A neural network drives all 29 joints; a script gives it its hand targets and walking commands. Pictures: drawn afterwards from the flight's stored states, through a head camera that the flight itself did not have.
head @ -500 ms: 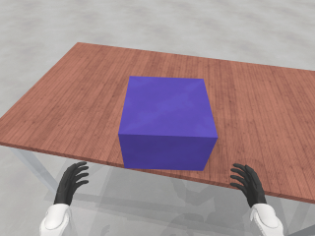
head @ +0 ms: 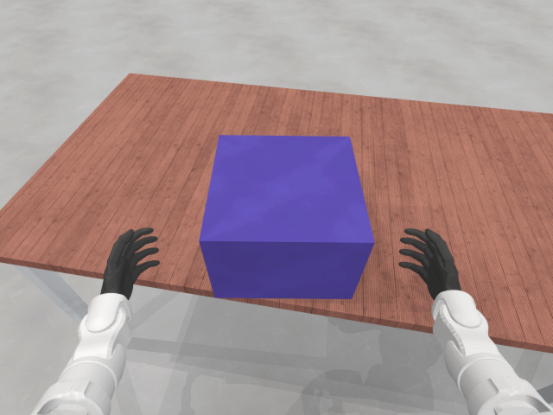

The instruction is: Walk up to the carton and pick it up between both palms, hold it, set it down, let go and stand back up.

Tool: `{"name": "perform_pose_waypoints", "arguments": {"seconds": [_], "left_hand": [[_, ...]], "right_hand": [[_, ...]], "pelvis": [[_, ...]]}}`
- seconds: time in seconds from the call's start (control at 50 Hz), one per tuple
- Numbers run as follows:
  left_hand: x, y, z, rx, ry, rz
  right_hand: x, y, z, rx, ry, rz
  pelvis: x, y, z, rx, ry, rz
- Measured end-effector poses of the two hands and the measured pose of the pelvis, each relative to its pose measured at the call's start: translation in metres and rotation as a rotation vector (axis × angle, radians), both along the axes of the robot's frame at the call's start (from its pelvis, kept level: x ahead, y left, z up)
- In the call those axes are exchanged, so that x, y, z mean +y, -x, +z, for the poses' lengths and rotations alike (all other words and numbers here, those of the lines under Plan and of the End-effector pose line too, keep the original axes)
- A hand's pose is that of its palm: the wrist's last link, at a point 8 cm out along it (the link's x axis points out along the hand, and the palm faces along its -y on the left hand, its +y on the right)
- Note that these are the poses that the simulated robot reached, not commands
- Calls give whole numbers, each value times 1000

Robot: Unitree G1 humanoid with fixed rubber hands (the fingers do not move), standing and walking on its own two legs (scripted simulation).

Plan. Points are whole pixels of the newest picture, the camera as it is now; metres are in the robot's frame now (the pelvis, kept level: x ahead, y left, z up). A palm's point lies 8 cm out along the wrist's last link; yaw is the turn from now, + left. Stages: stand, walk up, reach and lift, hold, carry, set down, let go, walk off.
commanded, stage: reach and lift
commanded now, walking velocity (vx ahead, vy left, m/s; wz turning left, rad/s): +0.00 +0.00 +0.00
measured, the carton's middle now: (283, 215) +0.50 +0.01 -0.03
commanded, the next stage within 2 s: none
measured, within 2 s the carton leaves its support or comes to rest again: neither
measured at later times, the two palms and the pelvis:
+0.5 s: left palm (120, 246) +0.38 +0.27 +0.04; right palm (430, 244) +0.38 -0.22 +0.04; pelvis -0.01 -0.01 +0.00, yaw +2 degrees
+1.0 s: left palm (126, 186) +0.45 +0.26 +0.09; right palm (430, 192) +0.45 -0.22 +0.09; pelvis +0.00 +0.00 +0.00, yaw +1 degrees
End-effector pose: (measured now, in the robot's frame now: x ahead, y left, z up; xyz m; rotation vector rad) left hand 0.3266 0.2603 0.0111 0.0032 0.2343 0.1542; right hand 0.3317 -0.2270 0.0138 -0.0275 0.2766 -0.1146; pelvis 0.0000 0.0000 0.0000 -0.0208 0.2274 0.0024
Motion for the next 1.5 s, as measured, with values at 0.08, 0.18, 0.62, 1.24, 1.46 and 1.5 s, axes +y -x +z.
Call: {"name": "perform_pose_waypoints", "arguments": {"seconds": [0.08,0.18,0.62,1.24,1.46,1.5], "left_hand": [[-5,-10,4,28,10,-3],[-7,-21,12,17,11,-1],[5,-72,45,16,-8,16],[4,-146,104,-6,-31,19],[2,-152,80,36,-42,5],[1,-149,64,55,-42,-2]], "right_hand": [[0,-14,10,9,-4,2],[1,-25,17,12,3,15],[12,-72,40,16,-20,-9],[10,-145,95,3,13,1],[8,-146,76,34,19,-22],[9,-142,62,47,19,-22]], "pelvis": [[-3,2,1,1,-1,5],[-8,4,1,21,-5,9],[-7,9,-3,149,-1,29],[2,3,-8,262,11,14],[3,7,-10,284,13,25],[4,8,-11,295,12,26]]}}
